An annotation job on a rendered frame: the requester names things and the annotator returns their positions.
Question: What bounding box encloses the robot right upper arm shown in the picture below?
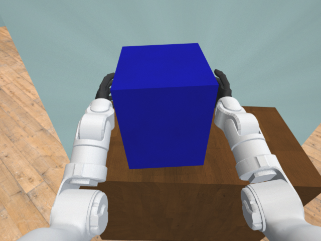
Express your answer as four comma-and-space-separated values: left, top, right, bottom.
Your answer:
241, 179, 321, 241

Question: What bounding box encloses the carton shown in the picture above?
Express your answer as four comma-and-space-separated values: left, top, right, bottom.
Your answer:
110, 43, 219, 169

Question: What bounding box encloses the robot left hand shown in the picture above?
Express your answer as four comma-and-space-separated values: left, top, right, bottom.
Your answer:
95, 73, 115, 108

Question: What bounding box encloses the robot right forearm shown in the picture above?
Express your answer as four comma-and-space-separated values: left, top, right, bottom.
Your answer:
214, 96, 304, 216

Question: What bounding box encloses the robot right hand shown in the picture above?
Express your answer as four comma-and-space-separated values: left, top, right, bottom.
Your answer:
214, 69, 232, 108

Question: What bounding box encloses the robot left forearm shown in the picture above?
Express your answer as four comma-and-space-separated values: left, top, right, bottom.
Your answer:
50, 98, 115, 222

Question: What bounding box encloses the pedestal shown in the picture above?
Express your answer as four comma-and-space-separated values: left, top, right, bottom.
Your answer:
79, 101, 321, 241

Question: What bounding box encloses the robot left upper arm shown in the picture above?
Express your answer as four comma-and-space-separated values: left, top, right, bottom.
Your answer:
16, 189, 108, 241

